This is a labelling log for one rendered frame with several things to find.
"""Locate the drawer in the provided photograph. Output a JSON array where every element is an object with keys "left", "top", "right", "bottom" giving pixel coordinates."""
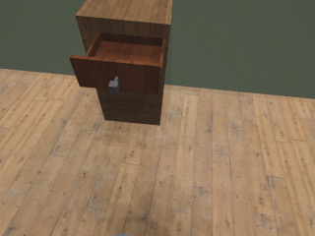
[{"left": 69, "top": 32, "right": 164, "bottom": 94}]

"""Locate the handle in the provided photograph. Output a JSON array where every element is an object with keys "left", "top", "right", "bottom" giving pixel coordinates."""
[{"left": 108, "top": 76, "right": 120, "bottom": 93}]

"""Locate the cabinet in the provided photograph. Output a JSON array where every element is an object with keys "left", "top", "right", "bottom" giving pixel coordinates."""
[{"left": 75, "top": 0, "right": 173, "bottom": 126}]

